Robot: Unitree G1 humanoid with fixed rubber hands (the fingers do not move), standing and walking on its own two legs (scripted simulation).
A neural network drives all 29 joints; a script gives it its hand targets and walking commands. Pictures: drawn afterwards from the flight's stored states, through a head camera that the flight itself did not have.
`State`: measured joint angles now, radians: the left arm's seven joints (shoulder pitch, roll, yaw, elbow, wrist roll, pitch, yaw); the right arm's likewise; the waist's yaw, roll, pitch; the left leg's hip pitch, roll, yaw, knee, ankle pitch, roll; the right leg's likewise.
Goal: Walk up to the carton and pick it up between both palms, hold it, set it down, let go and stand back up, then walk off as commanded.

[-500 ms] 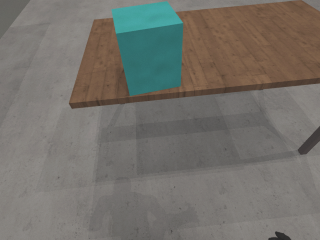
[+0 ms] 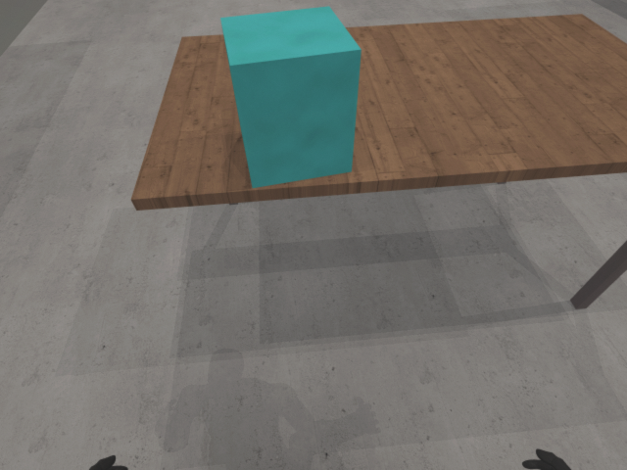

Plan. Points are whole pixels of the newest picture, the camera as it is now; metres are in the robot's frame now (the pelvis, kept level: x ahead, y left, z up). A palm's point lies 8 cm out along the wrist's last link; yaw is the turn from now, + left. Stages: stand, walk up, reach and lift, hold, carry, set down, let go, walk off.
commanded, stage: stand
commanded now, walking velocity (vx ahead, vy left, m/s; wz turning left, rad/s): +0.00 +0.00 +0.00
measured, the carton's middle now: (289, 99) +0.77 +0.05 +0.08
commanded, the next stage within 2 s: none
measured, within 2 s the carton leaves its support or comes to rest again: neither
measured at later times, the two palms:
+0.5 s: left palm out of the picture +0.11 +0.31 -0.08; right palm out of the picture +0.09 -0.31 -0.09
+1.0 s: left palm out of the picture +0.11 +0.31 -0.08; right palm out of the picture +0.09 -0.31 -0.09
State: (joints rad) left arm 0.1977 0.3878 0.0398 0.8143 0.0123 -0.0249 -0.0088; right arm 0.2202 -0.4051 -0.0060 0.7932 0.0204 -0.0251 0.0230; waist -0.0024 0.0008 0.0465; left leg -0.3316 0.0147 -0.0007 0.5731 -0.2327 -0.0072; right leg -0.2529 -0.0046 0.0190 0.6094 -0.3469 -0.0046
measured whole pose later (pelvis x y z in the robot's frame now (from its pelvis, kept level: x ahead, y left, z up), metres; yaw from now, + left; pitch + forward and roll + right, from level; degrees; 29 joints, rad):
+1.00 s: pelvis -0.01 +0.00 +0.00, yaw +0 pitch -1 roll +0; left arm 0.15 0.39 0.04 0.85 0.01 -0.02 -0.01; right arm 0.22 -0.41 -0.01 0.83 0.02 -0.03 0.02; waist 0.00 0.00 0.01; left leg -0.33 0.02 0.00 0.53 -0.20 -0.01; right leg -0.25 0.00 0.02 0.58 -0.32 0.00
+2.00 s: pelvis -0.02 +0.00 +0.01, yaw +0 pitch +0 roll +0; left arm 0.17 0.39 0.04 0.87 0.01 -0.02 -0.01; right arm 0.22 -0.40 -0.01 0.87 0.02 -0.03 0.02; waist 0.00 0.00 0.00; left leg -0.32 0.02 0.00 0.50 -0.17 -0.01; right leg -0.25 0.00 0.02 0.55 -0.29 0.00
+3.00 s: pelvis -0.02 +0.01 +0.01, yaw +0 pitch -1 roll +0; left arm 0.19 0.39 0.04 0.88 0.01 -0.02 -0.01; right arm 0.22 -0.40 -0.01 0.88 0.02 -0.03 0.02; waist 0.00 -0.01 -0.01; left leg -0.32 0.02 0.00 0.49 -0.15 -0.01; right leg -0.25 0.00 0.02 0.54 -0.27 0.00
